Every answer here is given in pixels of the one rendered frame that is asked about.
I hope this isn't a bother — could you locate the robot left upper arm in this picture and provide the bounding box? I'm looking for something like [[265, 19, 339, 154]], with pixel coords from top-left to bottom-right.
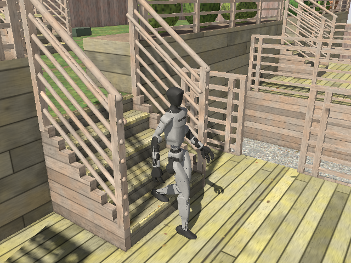
[[180, 107, 189, 134]]

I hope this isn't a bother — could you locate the robot right upper arm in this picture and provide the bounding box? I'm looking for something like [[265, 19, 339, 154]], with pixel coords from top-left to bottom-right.
[[152, 113, 174, 144]]

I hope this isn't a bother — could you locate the robot left hand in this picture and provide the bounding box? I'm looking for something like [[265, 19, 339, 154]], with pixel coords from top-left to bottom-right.
[[200, 145, 214, 163]]

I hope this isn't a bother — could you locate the robot right shin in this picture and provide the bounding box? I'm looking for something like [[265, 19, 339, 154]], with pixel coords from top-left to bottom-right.
[[178, 196, 190, 231]]

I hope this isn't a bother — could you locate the right robot foot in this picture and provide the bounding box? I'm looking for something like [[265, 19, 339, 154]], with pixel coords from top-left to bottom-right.
[[175, 225, 197, 239]]

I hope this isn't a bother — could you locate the robot right hand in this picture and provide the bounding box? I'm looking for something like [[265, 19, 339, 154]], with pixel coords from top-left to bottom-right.
[[151, 167, 165, 183]]

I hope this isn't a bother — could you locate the robot right forearm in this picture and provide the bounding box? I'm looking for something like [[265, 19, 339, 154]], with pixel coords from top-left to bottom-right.
[[151, 136, 160, 168]]

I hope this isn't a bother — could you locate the robot left forearm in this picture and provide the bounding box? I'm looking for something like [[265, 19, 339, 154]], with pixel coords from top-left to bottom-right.
[[185, 129, 203, 149]]

